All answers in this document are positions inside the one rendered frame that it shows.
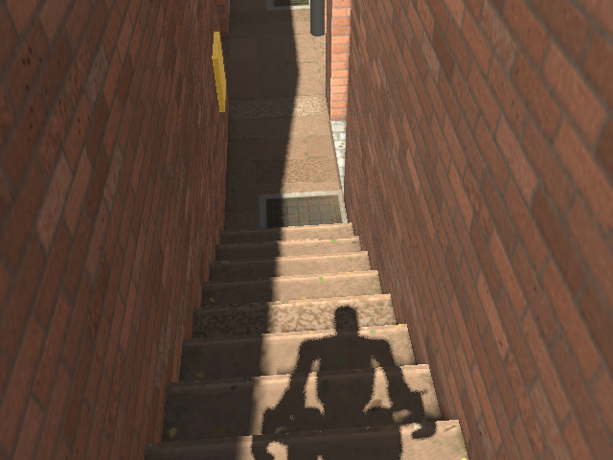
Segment stairs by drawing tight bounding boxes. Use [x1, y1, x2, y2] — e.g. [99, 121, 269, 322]
[145, 224, 469, 460]

